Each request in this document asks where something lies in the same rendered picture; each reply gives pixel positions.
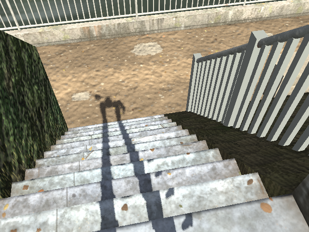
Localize stairs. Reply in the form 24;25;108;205
0;114;268;232

